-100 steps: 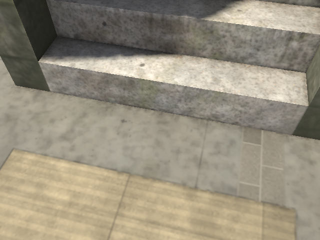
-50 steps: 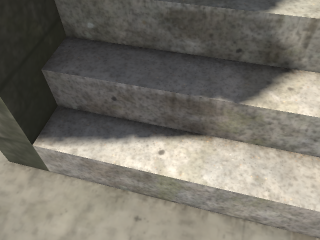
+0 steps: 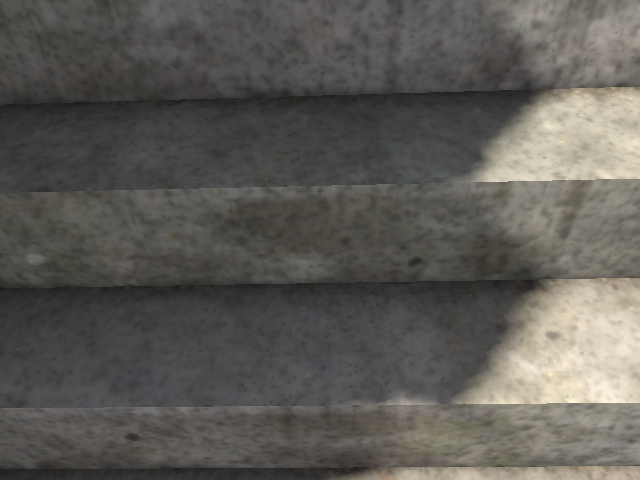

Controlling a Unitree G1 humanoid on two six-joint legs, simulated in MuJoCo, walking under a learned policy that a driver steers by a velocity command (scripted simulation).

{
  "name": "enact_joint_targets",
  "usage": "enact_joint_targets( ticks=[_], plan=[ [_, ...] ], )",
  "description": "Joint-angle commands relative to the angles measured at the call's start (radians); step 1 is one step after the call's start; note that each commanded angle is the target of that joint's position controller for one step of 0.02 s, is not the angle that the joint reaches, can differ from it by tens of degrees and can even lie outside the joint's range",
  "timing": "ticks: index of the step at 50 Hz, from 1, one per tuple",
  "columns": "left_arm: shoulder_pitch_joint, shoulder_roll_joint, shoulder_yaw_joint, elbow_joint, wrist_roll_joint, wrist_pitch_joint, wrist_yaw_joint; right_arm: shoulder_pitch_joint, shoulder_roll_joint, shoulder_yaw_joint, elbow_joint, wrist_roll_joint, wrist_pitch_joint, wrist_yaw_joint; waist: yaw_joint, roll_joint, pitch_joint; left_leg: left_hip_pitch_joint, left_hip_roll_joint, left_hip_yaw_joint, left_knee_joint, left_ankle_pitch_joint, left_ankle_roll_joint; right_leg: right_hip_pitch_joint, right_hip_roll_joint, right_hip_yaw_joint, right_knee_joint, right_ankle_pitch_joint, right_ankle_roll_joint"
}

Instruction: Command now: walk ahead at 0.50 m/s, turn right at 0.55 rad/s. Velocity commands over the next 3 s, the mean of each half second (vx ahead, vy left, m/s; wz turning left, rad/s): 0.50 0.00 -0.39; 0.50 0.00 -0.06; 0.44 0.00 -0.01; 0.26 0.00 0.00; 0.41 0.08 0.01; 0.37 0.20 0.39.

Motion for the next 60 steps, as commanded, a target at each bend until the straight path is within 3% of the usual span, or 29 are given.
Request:
enact_joint_targets(
  ticks=[1, 6, 7, 13, 18, 21, 24, 25, 26, 27, 28, 29, 31, 33, 35, 37, 39, 42, 45, 49, 50, 51, 53, 54, 55, 56, 57, 58, 60],
  plan=[
    [-0.037, 0.131, 0.023, -0.075, -0.003, 0.001, 0.006, -0.015, -0.069, -0.017, -0.099, -0.022, 0.011, 0.013, -0.048, -0.061, 0.055, -0.196, -0.015, -0.035, 0.203, 0.081, -0.021, -0.043, -0.271, 0.328, -0.243, 0.473, -0.207],
    [0.082, 0.166, 0.034, -0.059, 0.007, -0.021, 0.027, -0.056, -0.043, -0.009, -0.168, -0.016, 0.028, 0.005, -0.014, -0.087, -0.049, -0.279, -0.037, -0.019, 0.12, 0.117, -0.01, 0.131, -0.242, 0.35, -0.176, 0.65, -0.182],
    [0.112, 0.157, 0.036, -0.054, 0.018, -0.019, 0.031, -0.045, 0.003, 0.003, -0.163, 0.0, 0.033, -0.005, 0.005, -0.178, -0.084, -0.286, -0.067, 0.014, 0.235, 0.077, -0.001, 0.157, -0.241, 0.358, -0.182, 0.63, -0.203],
    [0.33, 0.201, 0.049, -0.009, 0.017, -0.037, 0.055, -0.275, -0.007, 0.007, -0.338, -0.016, 0.033, -0.02, 0.098, -0.107, 0.013, -0.902, -0.025, -0.107, 0.67, -0.241, 0.043, 0.532, -0.413, 0.609, -0.257, 0.35, -0.26],
    [0.323, 0.178, 0.023, 0.047, 0.012, -0.063, 0.031, -0.456, 0.064, 0.049, -0.505, -0.008, 0.037, -0.029, 0.094, -0.148, 0.131, -1.095, -0.029, -0.096, 0.902, -0.439, 0.092, 0.39, -0.407, 0.49, -0.372, 0.071, -0.148],
    [0.254, 0.186, 0.006, 0.067, -0.019, -0.048, 0.023, -0.49, 0.089, 0.086, -0.607, -0.013, 0.053, -0.028, 0.034, -0.08, 0.146, -0.856, 0.016, -0.033, 0.519, -0.364, 0.108, 0.138, -0.313, 0.351, -0.526, 0.127, -0.08],
    [0.112, 0.215, 0.012, -0.006, -0.054, -0.02, 0.029, -0.281, 0.093, 0.082, -0.574, 0.006, 0.082, -0.021, -0.074, -0.142, -0.104, 0.092, -0.057, 0.043, 0.064, -0.178, 0.143, -0.141, -0.275, 0.142, -0.605, 1.044, -0.086],
    [0.073, 0.315, 0.035, -0.054, -0.054, -0.037, 0.017, 0.027, 0.031, 0.033, -0.433, 0.005, 0.081, -0.016, -0.176, -0.206, -0.34, 0.35, -0.144, 0.1, 0.123, -0.18, 0.125, -0.014, -0.31, 0.105, -0.39, 1.739, -0.068],
    [0.051, 0.364, 0.062, -0.052, -0.087, -0.057, 0.009, 0.159, -0.04, -0.003, -0.38, 0.004, 0.07, -0.018, -0.256, -0.193, -0.436, 0.403, -0.173, 0.052, -0.121, -0.133, 0.124, 0.128, -0.322, 0.112, -0.12, 1.936, -0.044],
    [0.081, 0.354, 0.071, -0.054, -0.077, -0.075, -0.007, 0.225, -0.131, -0.045, -0.316, -0.01, 0.059, -0.015, -0.261, -0.106, -0.459, 0.461, -0.17, -0.135, -0.343, -0.193, 0.153, 0.123, -0.289, 0.172, 0.211, 1.703, -0.032],
    [0.027, 0.218, 0.055, -0.136, -0.08, -0.085, -0.049, 0.351, -0.282, -0.081, -0.246, -0.019, 0.061, -0.053, -0.27, 0.453, -0.469, 0.593, 0.187, -0.821, -0.822, 0.116, 0.27, -0.224, 0.018, 0.217, 0.674, 0.587, 0.038],
    [0.04, 0.092, 0.027, -0.137, 0.021, -0.094, -0.054, 0.253, -0.256, -0.091, -0.233, 0.028, 0.072, -0.07, -0.196, 0.346, -0.479, 0.507, 0.244, -1.127, -1.022, 0.059, 0.219, -0.325, 0.103, 0.432, 1.167, 0.181, 0.048],
    [-0.071, -0.038, -0.01, -0.242, 0.058, -0.063, -0.056, -0.022, -0.126, -0.057, -0.174, 0.02, 0.067, -0.047, -0.01, 0.016, -0.08, 0.145, 0.187, -0.896, -0.947, -0.552, 0.259, -0.615, 0.026, 0.326, 1.37, 0.293, 0.026],
    [-0.084, -0.099, -0.043, -0.269, 0.053, -0.031, -0.028, 0.011, 0.051, -0.014, -0.02, 0.011, 0.038, -0.029, 0.061, -0.033, 0.085, -0.017, 0.122, -0.57, -0.857, -0.4, 0.204, -0.716, 0.02, 0.298, 1.493, 0.262, 0.022],
    [-0.066, -0.118, -0.055, -0.257, 0.019, -0.003, -0.003, 0.064, 0.097, -0.005, 0.064, -0.002, 0.0, -0.008, 0.061, 0.034, 0.113, 0.022, 0.119, -0.402, -0.912, -0.15, 0.19, -0.855, 0.042, 0.273, 1.661, 0.187, 0.016],
    [-0.113, -0.135, -0.073, -0.293, 0.008, -0.01, 0.009, 0.133, 0.06, -0.013, 0.123, 0.012, -0.026, 0.01, 0.067, -0.013, 0.143, 0.073, 0.112, -0.279, -1.002, 0.057, 0.17, -0.936, -0.003, 0.276, 1.581, 0.124, 0.014],
    [-0.189, -0.049, -0.059, -0.32, -0.001, -0.012, 0.008, 0.076, 0.01, -0.017, 0.103, 0.016, -0.054, 0.015, 0.078, -0.079, 0.143, -0.025, 0.079, -0.145, -1.077, 0.171, 0.18, -0.811, 0.005, 0.187, 1.351, 0.209, 0.029],
    [-0.265, -0.102, -0.058, -0.305, 0.0, 0.004, 0.029, 0.298, -0.033, -0.038, 0.168, 0.02, -0.089, -0.001, -0.023, -0.014, 0.063, 0.378, 0.177, -0.24, -1.142, 0.181, 0.269, -1.144, -0.012, 0.163, 1.787, 0.074, 0.009],
    [-0.469, -0.161, -0.086, -0.4, 0.011, -0.01, 0.024, 0.405, -0.032, -0.04, 0.187, 0.011, -0.102, -0.004, -0.07, -0.05, 0.117, 0.591, 0.211, -0.229, -1.217, 0.023, 0.235, -1.411, -0.078, 0.15, 1.77, -0.064, -0.018],
    [-0.625, -0.152, -0.102, -0.523, 0.007, 0.026, -0.026, 0.45, 0.003, -0.033, 0.196, 0.026, -0.063, -0.047, -0.104, 0.013, 0.101, 0.542, 0.173, -0.159, -1.427, 0.148, 0.244, -1.203, -0.21, -0.038, 1.36, -0.063, 0.021],
    [-0.619, -0.19, -0.128, -0.534, 0.0, 0.041, -0.05, 0.451, -0.047, -0.046, 0.179, 0.057, -0.053, -0.058, -0.129, 0.048, 0.046, 0.523, 0.175, -0.098, -1.576, 0.315, 0.267, -0.966, -0.218, -0.106, 1.077, -0.155, -0.011],
    [-0.545, -0.227, -0.132, -0.5, -0.018, 0.051, -0.046, 0.449, -0.006, -0.04, 0.185, 0.059, -0.043, -0.063, -0.116, 0.124, 0.017, 0.484, 0.151, -0.033, -1.554, 0.511, 0.28, -0.742, -0.203, -0.128, 0.951, -0.166, -0.035],
    [-0.197, -0.126, -0.078, -0.367, -0.028, 0.056, -0.038, 0.363, -0.131, -0.051, 0.088, 0.069, -0.081, -0.028, 0.034, 0.135, -0.261, 0.492, 0.203, 0.037, -1.193, 1.775, 0.272, -0.193, -0.047, -0.222, 0.843, -0.125, -0.051],
    [-0.04, -0.054, -0.046, -0.33, -0.017, 0.056, -0.025, 0.349, -0.237, -0.086, 0.074, 0.1, -0.115, 0.007, 0.114, 0.189, -0.398, 0.568, 0.212, 0.023, -0.97, 1.984, 0.244, -0.028, -0.002, -0.174, 0.653, -0.109, -0.051],
    [0.049, 0.027, -0.01, -0.292, 0.005, 0.048, -0.009, 0.356, -0.243, -0.092, 0.042, 0.113, -0.14, 0.041, 0.152, 0.178, -0.477, 0.431, 0.168, -0.035, -0.731, 1.804, 0.205, 0.165, -0.045, 0.057, 0.547, -0.15, -0.089],
    [0.104, 0.111, 0.024, -0.248, 0.012, 0.048, 0.013, 0.337, -0.175, -0.084, 0.007, 0.127, -0.152, 0.08, 0.161, -0.087, -0.48, 0.147, 0.013, -0.066, -0.381, 1.45, 0.163, 0.241, -0.262, 0.547, 0.26, -0.489, -0.182],
    [0.054, 0.173, 0.06, -0.252, 0.018, 0.076, 0.026, 0.195, -0.161, -0.11, -0.031, 0.077, -0.147, 0.094, 0.184, -0.198, -0.486, 0.034, -0.192, -0.113, 0.225, 0.443, 0.126, 0.113, -0.394, 1.012, -0.195, -0.718, -0.23],
    [-0.091, 0.196, 0.066, -0.214, 0.001, 0.064, 0.009, 0.114, -0.007, -0.093, -0.124, 0.03, -0.125, 0.073, 0.088, -0.156, -0.409, -0.15, -0.184, -0.284, 0.669, 0.397, 0.088, 0.021, -0.423, 1.034, -0.249, -0.692, -0.176],
    [-0.114, 0.048, 0.03, -0.056, 0.005, 0.024, 0.009, -0.012, 0.137, -0.036, -0.238, -0.005, -0.084, 0.035, -0.015, -0.052, -0.048, -0.39, -0.146, -0.241, 0.779, 0.466, 0.152, -0.254, -0.382, 0.706, -0.074, -0.549, -0.111]
  ],
)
